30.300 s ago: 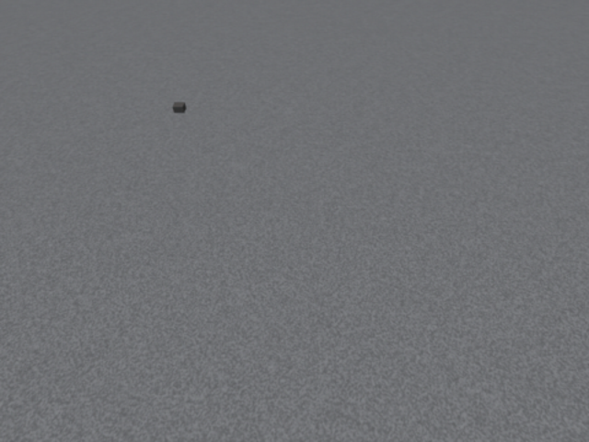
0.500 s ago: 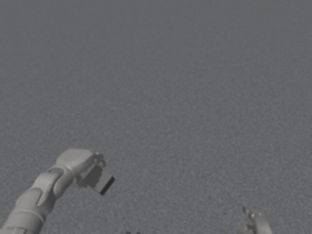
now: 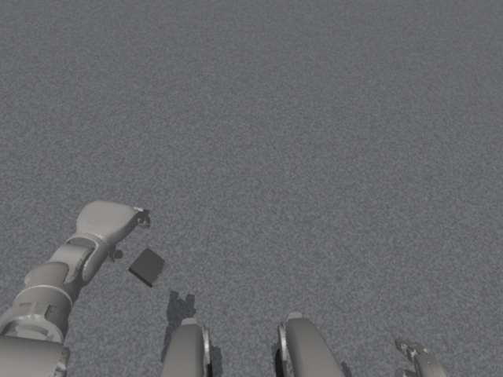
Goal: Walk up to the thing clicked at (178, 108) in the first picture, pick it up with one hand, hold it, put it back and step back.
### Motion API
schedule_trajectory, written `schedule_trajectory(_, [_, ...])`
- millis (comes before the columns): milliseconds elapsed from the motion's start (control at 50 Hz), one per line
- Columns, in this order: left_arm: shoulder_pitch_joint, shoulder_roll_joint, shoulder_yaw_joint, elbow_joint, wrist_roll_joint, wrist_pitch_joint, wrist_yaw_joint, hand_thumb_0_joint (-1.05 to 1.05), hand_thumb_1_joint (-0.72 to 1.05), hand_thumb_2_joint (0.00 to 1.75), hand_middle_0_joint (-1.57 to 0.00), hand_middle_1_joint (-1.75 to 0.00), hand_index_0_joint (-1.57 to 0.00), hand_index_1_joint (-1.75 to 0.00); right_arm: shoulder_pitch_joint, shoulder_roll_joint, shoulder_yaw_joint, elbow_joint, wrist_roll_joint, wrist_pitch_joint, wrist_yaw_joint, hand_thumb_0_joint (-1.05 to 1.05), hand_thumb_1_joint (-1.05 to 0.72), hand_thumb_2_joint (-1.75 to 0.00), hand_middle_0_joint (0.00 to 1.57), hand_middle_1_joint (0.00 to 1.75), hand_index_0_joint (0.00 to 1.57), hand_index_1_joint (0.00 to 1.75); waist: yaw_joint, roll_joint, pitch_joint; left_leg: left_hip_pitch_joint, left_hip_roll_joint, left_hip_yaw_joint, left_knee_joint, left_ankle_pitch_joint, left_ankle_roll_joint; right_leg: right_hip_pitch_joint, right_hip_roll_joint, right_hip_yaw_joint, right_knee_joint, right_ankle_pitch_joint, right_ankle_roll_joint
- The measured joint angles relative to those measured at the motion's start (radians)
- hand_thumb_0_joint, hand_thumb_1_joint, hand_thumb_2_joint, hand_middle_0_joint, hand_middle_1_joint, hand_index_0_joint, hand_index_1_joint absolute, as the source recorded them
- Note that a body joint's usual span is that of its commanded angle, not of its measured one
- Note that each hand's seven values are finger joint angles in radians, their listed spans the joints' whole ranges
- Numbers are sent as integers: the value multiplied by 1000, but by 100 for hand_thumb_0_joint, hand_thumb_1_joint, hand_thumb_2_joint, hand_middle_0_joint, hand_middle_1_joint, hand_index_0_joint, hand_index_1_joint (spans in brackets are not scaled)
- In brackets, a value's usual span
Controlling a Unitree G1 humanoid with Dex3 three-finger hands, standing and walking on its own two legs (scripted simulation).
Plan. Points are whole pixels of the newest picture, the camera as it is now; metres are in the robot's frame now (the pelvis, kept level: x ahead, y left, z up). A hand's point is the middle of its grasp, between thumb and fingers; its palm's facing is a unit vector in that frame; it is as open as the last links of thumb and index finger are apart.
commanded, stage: crouch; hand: left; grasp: from above
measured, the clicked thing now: (149, 267) +0.36 +0.21 -0.25
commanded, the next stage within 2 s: lower in 1.84 s
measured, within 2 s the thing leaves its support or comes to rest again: neither
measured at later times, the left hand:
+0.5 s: hand (148, 249) +0.43 +0.23 -0.31, palm faces -0.48 +0.10 -0.87, open 5.7 cm
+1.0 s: hand (155, 249) +0.47 +0.24 -0.42, palm faces -0.47 +0.09 -0.88, open 5.2 cm
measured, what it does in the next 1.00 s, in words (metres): lowers itself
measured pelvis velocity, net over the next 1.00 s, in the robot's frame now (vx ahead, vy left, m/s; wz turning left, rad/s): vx -0.03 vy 0.01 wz -0.10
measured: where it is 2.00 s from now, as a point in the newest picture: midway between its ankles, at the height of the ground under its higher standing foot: outside the picture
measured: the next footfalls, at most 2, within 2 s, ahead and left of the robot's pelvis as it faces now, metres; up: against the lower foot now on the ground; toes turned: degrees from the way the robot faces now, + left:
none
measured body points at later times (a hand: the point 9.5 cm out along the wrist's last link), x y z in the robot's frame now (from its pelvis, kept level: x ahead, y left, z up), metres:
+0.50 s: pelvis -0.02 +0.01 -0.18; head +0.19 +0.04 +0.22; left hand +0.45 +0.22 -0.26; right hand +0.01 -0.26 -0.30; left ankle +0.06 +0.13 -0.62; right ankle +0.05 -0.14 -0.62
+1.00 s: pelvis -0.03 +0.01 -0.27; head +0.21 +0.06 +0.11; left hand +0.49 +0.23 -0.37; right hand +0.01 -0.27 -0.38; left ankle +0.06 +0.13 -0.62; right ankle +0.05 -0.14 -0.62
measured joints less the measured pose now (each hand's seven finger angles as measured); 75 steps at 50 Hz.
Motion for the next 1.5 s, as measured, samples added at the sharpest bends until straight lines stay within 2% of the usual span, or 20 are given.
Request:
schedule_trajectory(120, [-109,16,20,64,38,38,38,1,37,39,-77,-48,-81,-43,31,5,-15,30,-18,-27,10,1,-92,-91,20,30,20,30,-34,10,-31,-262,-1,-13,218,-56,7,-253,4,-2,207,-53,6])
schedule_trajectory(300, [-222,42,46,147,23,80,4,0,51,33,-85,-45,-91,-39,55,39,-2,53,-28,-66,25,1,-93,-91,20,30,20,30,-76,32,-35,-524,-2,-21,432,-99,19,-508,9,4,411,-95,13])
schedule_trajectory(420, [-257,70,78,195,25,51,-11,0,58,25,-88,-40,-96,-33,51,53,22,60,-41,-92,43,1,-92,-90,20,30,20,30,-101,29,-42,-670,-6,-33,559,-130,20,-647,11,-1,536,-129,16])
schedule_trajectory(500, [-272,108,107,189,56,9,-8,0,61,20,-92,-35,-99,-28,36,53,34,57,-57,-104,60,1,-92,-90,20,30,20,30,-111,20,-46,-772,-9,-50,650,-152,15,-743,13,-10,622,-152,19])
schedule_trajectory(600, [-309,145,130,187,87,-14,23,0,64,14,-94,-31,-102,-23,4,47,36,54,-81,-112,84,1,-93,-91,20,30,20,30,-111,2,-33,-872,-11,-67,755,-174,11,-835,17,-18,722,-176,24])
schedule_trajectory(700, [-350,162,134,213,104,1,44,0,65,10,-96,-27,-104,-20,-29,44,34,49,-93,-116,100,0,-93,-91,20,30,20,30,-111,-4,-11,-939,-15,-78,830,-183,12,-896,19,-23,791,-186,25])
schedule_trajectory(760, [-374,168,126,234,102,13,44,0,66,9,-97,-26,-105,-18,-41,46,35,48,-96,-117,106,0,-93,-91,20,30,20,30,-113,-5,1,-967,-17,-80,863,-185,14,-921,21,-22,822,-189,27])
schedule_trajectory(940, [-422,201,127,280,100,10,7,0,68,8,-99,-25,-106,-17,-34,51,59,45,-103,-108,117,0,-93,-91,20,30,20,30,-139,-14,21,-1024,-18,-92,938,-192,16,-972,27,-26,891,-195,33])
schedule_trajectory(1100, [-445,242,134,323,114,-9,2,0,71,9,-99,-26,-107,-18,-10,39,84,48,-110,-100,124,0,-93,-91,20,30,20,30,-164,-18,44,-1071,-22,-103,996,-191,16,-1012,31,-32,942,-195,29])
schedule_trajectory(1300, [-461,282,153,345,134,-32,24,0,68,10,-98,-26,-105,-18,2,30,111,49,-122,-99,130,0,-93,-91,20,30,20,30,-181,-26,74,-1121,-27,-116,1060,-187,16,-1055,36,-38,999,-192,32])
schedule_trajectory(1500, [-483,311,152,391,142,-34,38,0,68,9,-98,-26,-105,-18,-8,29,141,40,-128,-107,135,0,-93,-90,20,30,20,30,-191,-30,87,-1155,-31,-130,1098,-182,10,-1086,39,-46,1035,-189,28])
